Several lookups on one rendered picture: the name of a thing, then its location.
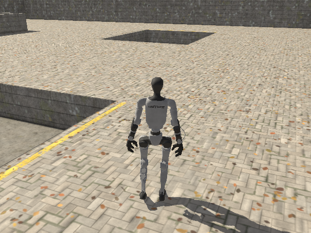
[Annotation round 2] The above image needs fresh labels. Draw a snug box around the right robot thigh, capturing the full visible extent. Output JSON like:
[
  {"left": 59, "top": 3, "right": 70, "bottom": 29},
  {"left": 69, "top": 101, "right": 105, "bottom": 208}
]
[{"left": 160, "top": 136, "right": 172, "bottom": 170}]

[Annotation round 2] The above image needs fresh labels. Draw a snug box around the robot right foot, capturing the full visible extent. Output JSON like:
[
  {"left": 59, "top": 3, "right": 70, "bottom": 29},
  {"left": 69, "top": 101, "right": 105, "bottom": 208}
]
[{"left": 159, "top": 189, "right": 166, "bottom": 201}]

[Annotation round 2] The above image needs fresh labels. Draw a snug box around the left robot forearm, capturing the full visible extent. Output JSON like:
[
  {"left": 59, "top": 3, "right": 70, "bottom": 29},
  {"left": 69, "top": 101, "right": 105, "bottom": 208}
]
[{"left": 128, "top": 118, "right": 138, "bottom": 141}]

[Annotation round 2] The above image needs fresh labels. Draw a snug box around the left robot hand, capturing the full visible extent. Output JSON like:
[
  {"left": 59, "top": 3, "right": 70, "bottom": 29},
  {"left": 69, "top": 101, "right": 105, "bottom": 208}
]
[{"left": 126, "top": 140, "right": 138, "bottom": 152}]

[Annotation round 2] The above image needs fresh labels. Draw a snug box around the right robot hand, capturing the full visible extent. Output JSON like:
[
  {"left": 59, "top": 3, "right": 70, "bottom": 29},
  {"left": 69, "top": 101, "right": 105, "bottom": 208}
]
[{"left": 172, "top": 143, "right": 183, "bottom": 157}]

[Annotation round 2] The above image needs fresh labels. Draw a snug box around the right robot upper arm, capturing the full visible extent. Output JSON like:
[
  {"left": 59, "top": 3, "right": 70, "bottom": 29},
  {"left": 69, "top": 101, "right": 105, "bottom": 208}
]
[{"left": 167, "top": 99, "right": 178, "bottom": 126}]

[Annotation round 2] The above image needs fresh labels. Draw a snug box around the left robot upper arm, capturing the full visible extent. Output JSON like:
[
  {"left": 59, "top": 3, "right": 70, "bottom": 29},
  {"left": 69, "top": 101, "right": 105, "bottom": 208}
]
[{"left": 133, "top": 98, "right": 147, "bottom": 125}]

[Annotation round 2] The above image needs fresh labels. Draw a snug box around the right robot forearm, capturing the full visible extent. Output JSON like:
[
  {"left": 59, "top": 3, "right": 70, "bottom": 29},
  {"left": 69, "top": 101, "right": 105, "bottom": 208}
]
[{"left": 173, "top": 119, "right": 183, "bottom": 144}]

